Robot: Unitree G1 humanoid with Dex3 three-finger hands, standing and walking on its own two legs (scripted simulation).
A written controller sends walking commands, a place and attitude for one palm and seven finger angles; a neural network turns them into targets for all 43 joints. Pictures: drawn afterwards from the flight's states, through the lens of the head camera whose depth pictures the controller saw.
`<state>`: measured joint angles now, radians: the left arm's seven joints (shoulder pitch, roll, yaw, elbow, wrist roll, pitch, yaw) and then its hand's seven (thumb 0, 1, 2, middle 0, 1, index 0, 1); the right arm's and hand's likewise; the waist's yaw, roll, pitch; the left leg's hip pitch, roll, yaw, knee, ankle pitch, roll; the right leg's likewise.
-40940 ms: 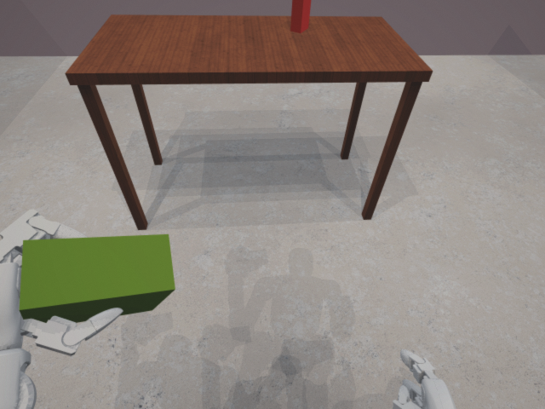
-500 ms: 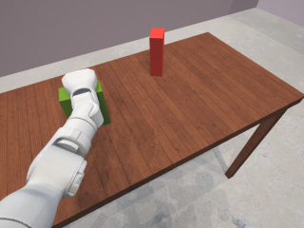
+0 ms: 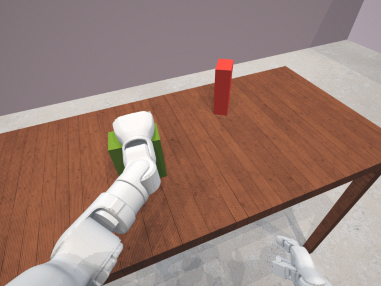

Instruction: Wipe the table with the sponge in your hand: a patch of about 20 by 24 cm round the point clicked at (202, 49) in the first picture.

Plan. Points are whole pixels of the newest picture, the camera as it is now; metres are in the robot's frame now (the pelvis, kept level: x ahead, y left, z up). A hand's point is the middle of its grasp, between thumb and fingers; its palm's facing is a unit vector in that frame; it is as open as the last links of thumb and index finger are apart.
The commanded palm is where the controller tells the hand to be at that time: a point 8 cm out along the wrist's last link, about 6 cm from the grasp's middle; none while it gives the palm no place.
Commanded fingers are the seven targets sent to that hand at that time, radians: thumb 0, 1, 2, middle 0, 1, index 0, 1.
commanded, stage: wipe back along the third lane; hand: left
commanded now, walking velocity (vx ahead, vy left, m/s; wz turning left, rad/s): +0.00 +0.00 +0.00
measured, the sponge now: (141, 161) +0.40 +0.17 +0.04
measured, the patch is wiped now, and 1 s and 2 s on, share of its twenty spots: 1.00 1.00 1.00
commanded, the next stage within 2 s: slide back across to the middle lane in 1.02 s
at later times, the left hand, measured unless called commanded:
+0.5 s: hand (148, 158) +0.36 +0.13 +0.10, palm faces +0.05 -0.05 -1.00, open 10.3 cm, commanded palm +0.31 +0.12 +0.14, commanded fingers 0.00 0.10 1.30 -1.20 -1.60 -1.20 -1.60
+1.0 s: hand (154, 175) +0.31 +0.11 +0.10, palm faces +0.09 -0.09 -0.99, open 10.3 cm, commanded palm +0.27 +0.10 +0.14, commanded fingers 0.00 0.10 1.30 -1.20 -1.60 -1.20 -1.60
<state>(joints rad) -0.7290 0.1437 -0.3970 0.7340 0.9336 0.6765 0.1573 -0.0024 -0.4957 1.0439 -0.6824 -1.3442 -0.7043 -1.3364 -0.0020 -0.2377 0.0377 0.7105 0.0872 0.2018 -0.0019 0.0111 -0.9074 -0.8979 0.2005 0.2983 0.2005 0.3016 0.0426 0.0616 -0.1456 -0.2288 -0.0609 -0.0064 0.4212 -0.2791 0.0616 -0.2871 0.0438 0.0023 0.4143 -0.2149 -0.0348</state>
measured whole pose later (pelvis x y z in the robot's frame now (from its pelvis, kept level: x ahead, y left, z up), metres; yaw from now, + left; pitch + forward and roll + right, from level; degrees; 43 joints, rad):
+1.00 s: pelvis -0.02 -0.04 +0.00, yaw -1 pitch -1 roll +1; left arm -0.38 0.19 -0.48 0.28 0.95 0.76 0.11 0.00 -0.48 1.04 -0.66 -1.36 -0.69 -1.35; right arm -0.04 -0.27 0.04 0.67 0.09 0.23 0.06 0.01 -0.91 -0.90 0.20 0.30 0.20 0.30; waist 0.06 0.10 -0.11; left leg -0.13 -0.02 0.00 0.42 -0.27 0.01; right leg -0.21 0.08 0.00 0.44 -0.21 -0.08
